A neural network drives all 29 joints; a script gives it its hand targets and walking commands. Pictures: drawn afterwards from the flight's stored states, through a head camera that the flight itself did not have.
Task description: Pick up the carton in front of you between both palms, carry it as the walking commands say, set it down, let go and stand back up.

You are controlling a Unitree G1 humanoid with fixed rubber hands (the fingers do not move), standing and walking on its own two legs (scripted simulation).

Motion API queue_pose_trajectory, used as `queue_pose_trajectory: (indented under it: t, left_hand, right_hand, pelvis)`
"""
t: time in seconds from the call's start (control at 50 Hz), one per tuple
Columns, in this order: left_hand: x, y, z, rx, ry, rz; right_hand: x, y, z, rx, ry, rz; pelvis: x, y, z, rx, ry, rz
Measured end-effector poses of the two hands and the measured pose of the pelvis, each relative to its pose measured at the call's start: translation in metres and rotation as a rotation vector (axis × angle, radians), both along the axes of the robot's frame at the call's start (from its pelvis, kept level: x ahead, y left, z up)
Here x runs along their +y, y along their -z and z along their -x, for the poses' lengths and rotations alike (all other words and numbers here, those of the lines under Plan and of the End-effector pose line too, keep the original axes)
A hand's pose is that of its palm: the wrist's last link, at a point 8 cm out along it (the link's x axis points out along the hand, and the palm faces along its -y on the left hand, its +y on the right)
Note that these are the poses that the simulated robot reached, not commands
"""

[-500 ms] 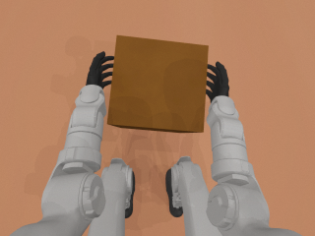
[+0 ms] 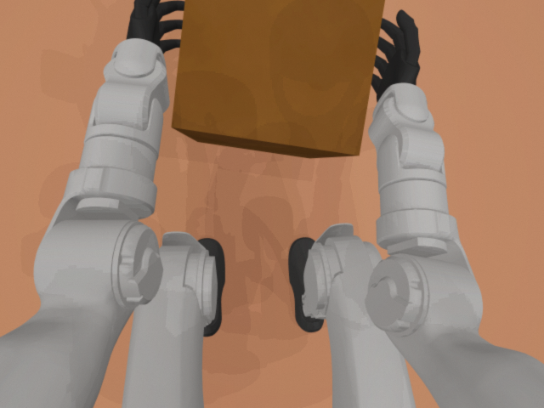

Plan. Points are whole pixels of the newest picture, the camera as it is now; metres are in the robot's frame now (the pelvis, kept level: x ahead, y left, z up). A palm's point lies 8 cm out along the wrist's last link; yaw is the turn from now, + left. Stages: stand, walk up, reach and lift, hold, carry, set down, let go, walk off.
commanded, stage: set down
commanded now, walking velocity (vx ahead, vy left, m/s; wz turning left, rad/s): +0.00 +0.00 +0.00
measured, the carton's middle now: (269, 78) +0.53 -0.01 -0.22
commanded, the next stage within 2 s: none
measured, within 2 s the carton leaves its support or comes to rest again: rests again in 0.56 s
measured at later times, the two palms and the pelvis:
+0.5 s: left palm (165, 57) +0.55 +0.13 -0.22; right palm (375, 85) +0.52 -0.16 -0.20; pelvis +0.01 +0.00 -0.06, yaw +0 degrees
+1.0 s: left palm (170, 58) +0.55 +0.13 -0.22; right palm (380, 87) +0.52 -0.18 -0.21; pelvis +0.00 +0.00 -0.07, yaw -1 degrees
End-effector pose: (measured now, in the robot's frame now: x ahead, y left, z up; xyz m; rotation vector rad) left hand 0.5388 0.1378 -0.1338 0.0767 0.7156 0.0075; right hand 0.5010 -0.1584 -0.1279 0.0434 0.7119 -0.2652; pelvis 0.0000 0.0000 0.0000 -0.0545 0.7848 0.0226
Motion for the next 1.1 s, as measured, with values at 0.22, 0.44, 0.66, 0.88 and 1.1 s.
queue_pose_trajectory:
  t: [0.22, 0.44, 0.66, 0.88, 1.1]
  left_hand:
    - [-0.005, 0.068, -0.015, 0.021, 0.033, -0.007]
    - [-0.003, 0.079, -0.017, 0.035, 0.031, -0.011]
    - [-0.007, 0.087, -0.013, 0.046, 0.049, -0.007]
    - [-0.008, 0.089, -0.014, 0.048, 0.073, 0.029]
    - [-0.007, 0.091, -0.014, 0.039, 0.093, 0.055]
  right_hand:
    - [-0.006, 0.055, -0.019, 0.024, -0.008, 0.018]
    - [-0.006, 0.07, -0.02, 0.034, -0.02, -0.004]
    - [-0.012, 0.079, -0.018, 0.048, -0.038, -0.002]
    - [-0.017, 0.084, -0.018, 0.05, -0.056, -0.001]
    - [-0.02, 0.086, -0.019, 0.048, -0.075, -0.017]
  pelvis:
    - [0.0, 0.039, -0.004, -0.04, 0.006, 0.005]
    - [-0.003, 0.054, -0.008, -0.057, 0.006, 0.003]
    - [-0.004, 0.063, 0.0, -0.107, 0.013, -0.001]
    - [-0.004, 0.067, 0.004, -0.151, 0.014, -0.003]
    - [-0.004, 0.068, 0.004, -0.167, 0.016, 0.0]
